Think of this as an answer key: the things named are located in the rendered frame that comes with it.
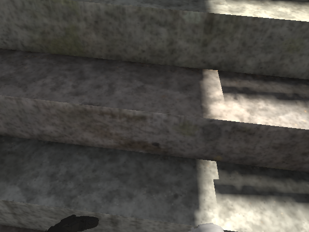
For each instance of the robot right thigh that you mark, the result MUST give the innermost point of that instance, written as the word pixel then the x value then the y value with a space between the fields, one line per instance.
pixel 206 227

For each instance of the robot left hand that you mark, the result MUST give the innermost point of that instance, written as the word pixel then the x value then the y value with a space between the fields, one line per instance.
pixel 74 224

